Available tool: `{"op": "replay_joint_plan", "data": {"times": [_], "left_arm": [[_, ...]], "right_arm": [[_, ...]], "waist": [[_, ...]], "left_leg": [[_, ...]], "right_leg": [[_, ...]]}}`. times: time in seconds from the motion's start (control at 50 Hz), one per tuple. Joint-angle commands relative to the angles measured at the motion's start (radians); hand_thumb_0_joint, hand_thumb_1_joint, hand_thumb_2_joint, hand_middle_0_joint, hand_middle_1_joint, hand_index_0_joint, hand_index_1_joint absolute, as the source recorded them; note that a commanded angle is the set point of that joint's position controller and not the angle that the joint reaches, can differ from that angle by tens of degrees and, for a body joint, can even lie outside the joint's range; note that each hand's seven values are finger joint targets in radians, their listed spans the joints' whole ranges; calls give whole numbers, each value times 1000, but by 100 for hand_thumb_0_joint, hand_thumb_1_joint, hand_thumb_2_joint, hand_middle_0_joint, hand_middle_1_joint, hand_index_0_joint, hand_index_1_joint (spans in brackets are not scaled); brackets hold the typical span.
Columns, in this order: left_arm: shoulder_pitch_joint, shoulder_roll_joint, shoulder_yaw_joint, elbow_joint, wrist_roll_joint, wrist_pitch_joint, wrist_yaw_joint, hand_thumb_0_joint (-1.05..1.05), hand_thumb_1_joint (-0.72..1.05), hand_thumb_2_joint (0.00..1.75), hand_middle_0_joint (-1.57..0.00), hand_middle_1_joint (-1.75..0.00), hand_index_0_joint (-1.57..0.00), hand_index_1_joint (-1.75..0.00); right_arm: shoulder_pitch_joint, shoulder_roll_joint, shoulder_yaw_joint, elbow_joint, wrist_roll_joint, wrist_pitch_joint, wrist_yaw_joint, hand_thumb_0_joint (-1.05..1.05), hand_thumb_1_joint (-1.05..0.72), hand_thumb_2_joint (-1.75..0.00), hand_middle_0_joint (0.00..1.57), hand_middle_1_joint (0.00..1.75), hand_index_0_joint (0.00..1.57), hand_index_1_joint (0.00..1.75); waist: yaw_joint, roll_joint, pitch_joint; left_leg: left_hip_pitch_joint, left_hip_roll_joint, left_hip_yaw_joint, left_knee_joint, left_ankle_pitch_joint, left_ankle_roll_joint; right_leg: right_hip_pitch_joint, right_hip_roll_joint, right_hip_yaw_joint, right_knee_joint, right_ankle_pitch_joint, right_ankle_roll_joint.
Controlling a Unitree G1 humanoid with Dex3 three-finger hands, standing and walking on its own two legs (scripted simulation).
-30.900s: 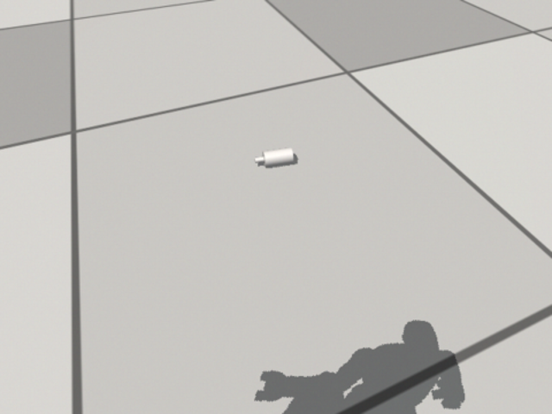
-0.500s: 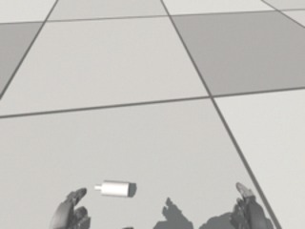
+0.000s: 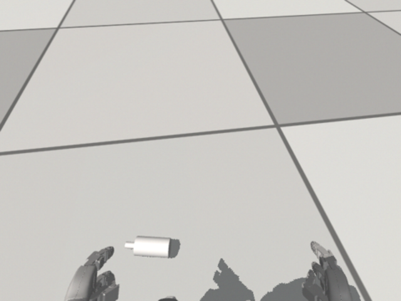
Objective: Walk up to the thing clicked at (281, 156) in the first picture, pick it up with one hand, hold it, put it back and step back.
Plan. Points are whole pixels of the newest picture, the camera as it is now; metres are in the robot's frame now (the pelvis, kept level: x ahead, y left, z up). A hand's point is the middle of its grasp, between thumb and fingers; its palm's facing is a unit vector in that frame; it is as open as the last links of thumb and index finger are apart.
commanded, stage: home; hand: left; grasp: from above
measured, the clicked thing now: (147, 246) +0.46 +0.26 -0.67
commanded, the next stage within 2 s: stand in 0.34 s
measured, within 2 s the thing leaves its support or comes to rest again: neither
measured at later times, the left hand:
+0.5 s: hand (116, 287) +0.17 +0.19 -0.06, palm faces +0.02 -0.96 -0.26, open 7.4 cm
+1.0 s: hand out of the picture +0.07 +0.23 -0.11, palm faces +0.03 -0.95 -0.31, open 7.4 cm
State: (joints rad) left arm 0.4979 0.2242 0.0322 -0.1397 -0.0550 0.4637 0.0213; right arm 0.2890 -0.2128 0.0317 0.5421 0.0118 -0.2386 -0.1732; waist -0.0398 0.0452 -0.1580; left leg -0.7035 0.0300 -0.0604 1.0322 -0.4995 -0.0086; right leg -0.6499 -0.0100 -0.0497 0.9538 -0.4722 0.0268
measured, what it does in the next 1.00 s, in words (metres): rises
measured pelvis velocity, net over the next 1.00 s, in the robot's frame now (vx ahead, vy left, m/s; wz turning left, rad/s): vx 0.01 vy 0.01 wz -0.02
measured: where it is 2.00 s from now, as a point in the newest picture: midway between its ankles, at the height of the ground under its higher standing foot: outside the picture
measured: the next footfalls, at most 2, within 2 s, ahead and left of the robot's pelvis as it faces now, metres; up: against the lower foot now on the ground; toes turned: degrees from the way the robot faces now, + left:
none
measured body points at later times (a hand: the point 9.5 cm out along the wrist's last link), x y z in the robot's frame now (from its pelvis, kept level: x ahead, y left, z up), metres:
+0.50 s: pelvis +0.00 +0.00 +0.01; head +0.03 +0.01 +0.46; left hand +0.17 +0.24 -0.04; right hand +0.16 -0.25 -0.07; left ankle +0.01 +0.12 -0.68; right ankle +0.00 -0.14 -0.68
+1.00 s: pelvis +0.01 +0.01 +0.06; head +0.02 +0.01 +0.51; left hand +0.07 +0.28 -0.08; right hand +0.08 -0.27 -0.08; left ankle +0.01 +0.12 -0.68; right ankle +0.00 -0.14 -0.68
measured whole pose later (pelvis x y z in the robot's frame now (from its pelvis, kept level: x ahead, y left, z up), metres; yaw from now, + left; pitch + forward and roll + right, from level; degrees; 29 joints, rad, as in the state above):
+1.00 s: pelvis +0.01 +0.01 +0.06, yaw -1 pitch -2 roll +0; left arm 0.21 0.27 0.04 0.99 0.03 0.02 0.03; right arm 0.19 -0.27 -0.04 1.01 -0.04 -0.02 -0.02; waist 0.02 0.00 0.05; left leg -0.21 -0.01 0.00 0.54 -0.29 0.01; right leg -0.20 -0.05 0.00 0.53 -0.29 0.04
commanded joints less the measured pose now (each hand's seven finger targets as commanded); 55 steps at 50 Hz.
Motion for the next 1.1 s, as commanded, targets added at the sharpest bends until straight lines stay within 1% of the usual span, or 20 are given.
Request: {"op": "replay_joint_plan", "data": {"times": [0.0,0.08,0.1,0.12,0.28,0.38,0.4,0.42,0.44,0.46,0.48,0.5,0.56,0.62,0.68,0.76,0.8,0.88,0.98,1.08], "left_arm": [[7,105,62,-176,7,-47,4,0,90,90,-20,-30,-20,-30],[-36,106,49,-216,8,-52,2,0,90,90,-20,-30,-20,-30],[0,101,54,-163,8,-45,2,0,90,90,-20,-30,-20,-30],[-47,115,54,-235,4,-54,3,0,90,90,-20,-30,-20,-30],[-23,104,55,-190,3,-51,2,0,90,90,-20,-30,-20,-30],[-25,116,62,-230,5,-56,4,0,90,90,-20,-30,-20,-30],[7,114,66,-173,9,-53,6,0,90,90,-20,-30,-20,-30],[-321,193,54,178,112,-264,44,0,90,90,-20,-30,-20,-30],[-209,189,71,341,118,-333,39,0,90,90,-20,-30,-20,-30],[-194,209,73,384,124,-368,34,0,90,90,-20,-30,-20,-30],[-234,215,66,414,129,-385,29,0,90,90,-20,-30,-20,-30],[-244,219,58,454,117,-403,25,0,90,90,-20,-30,-20,-30],[-274,206,63,577,104,-420,19,0,90,90,-20,-30,-20,-30],[-312,212,61,691,103,-440,23,0,90,90,-20,-30,-20,-30],[-342,218,63,780,106,-458,23,0,90,90,-20,-30,-20,-30],[-330,197,56,889,98,-468,21,0,90,90,-20,-30,-20,-30],[-333,206,56,938,96,-472,21,0,90,90,-20,-30,-20,-30],[-312,214,52,1022,87,-479,23,0,90,90,-20,-30,-20,-30],[-334,214,46,1097,83,-470,24,0,90,90,-20,-30,-20,-30],[-337,226,43,1155,86,-475,24,0,90,90,-20,-30,-20,-30]], "right_arm": [[-71,-129,-53,-167,-4,-57,-18,0,-90,-90,20,30,20,30],[-71,-129,-52,-162,-5,-55,-17,0,-90,-90,20,30,20,30],[-64,-137,-57,-161,-4,-55,-19,0,-90,-90,20,30,20,30],[-69,-130,-52,-162,-2,-56,-17,0,-90,-90,20,30,20,30],[-67,-132,-55,-163,-3,-57,-19,0,-90,-90,20,30,20,30],[-62,-131,-56,-163,-2,-54,-17,0,-90,-90,20,30,20,30],[-62,-133,-59,-159,-3,-50,-18,0,-90,-90,20,30,20,30],[-126,-228,-84,87,-134,60,41,0,-90,-90,20,30,20,30],[-134,-227,-98,87,-123,100,72,0,-90,-90,20,30,20,30],[-123,-242,-103,76,-124,119,90,0,-90,-90,20,30,20,30],[-91,-244,-102,82,-122,131,103,0,-90,-90,20,30,20,30],[-120,-243,-101,93,-109,137,116,0,-90,-90,20,30,20,30],[-145,-220,-107,143,-62,148,145,0,-90,-90,20,30,20,30],[-165,-211,-116,193,-63,168,152,0,-90,-90,20,30,20,30],[-149,-214,-119,236,-68,182,155,0,-90,-90,20,30,20,30],[-163,-230,-120,287,-66,185,150,0,-90,-90,20,30,20,30],[-158,-232,-120,310,-61,191,145,0,-90,-90,20,30,20,30],[-123,-242,-118,375,-54,196,135,0,-90,-90,20,30,20,30],[-150,-251,-113,423,-47,203,132,0,-90,-90,20,30,20,30],[-144,-250,-111,460,-45,206,132,0,-90,-90,20,30,20,30]], "waist": [[3,-4,-78],[3,31,-71],[-6,14,-85],[3,40,-83],[-4,6,-70],[5,32,-114],[3,14,-94],[73,-43,168],[76,-68,62],[64,-100,34],[40,-58,46],[55,-13,25],[73,-54,-1],[72,-74,40],[54,-48,80],[66,16,114],[60,-17,120],[56,-35,127],[60,-9,171],[55,-35,176]], "left_leg": [[83,-26,16,-183,176,18],[97,-21,10,-191,193,13],[107,-21,9,-189,201,14],[104,-21,7,-192,208,12],[97,-26,16,-183,186,18],[120,-24,16,-173,268,14],[105,-24,15,-172,257,15],[118,25,-4,-267,398,63],[207,20,1,-266,464,73],[258,18,5,-256,491,73],[237,17,-13,-277,443,70],[287,15,-22,-306,411,75],[345,7,-8,-336,405,63],[347,3,-10,-380,257,65],[376,10,-15,-434,215,65],[403,59,-79,-539,296,65],[406,51,-65,-563,285,58],[506,48,-38,-577,429,46],[507,65,-63,-680,366,38],[543,61,-39,-702,365,32]], "right_leg": [[47,30,-23,-158,149,-23],[37,32,-25,-147,162,-26],[43,34,-24,-145,165,-27],[41,33,-25,-143,172,-27],[41,29,-20,-159,162,-22],[64,29,-18,-140,228,-29],[59,30,-20,-145,219,-27],[184,-42,74,-182,226,-78],[236,-48,109,-198,266,-107],[242,-52,115,-195,317,-114],[238,-46,114,-204,314,-107],[265,-57,120,-209,329,-100],[314,-69,116,-240,346,-79],[320,-87,133,-327,233,-73],[320,-92,137,-381,192,-66],[378,-65,88,-384,273,-47],[425,-74,100,-427,291,-49],[452,-92,112,-477,414,-53],[490,-80,97,-527,337,-41],[515,-95,111,-583,354,-38]]}}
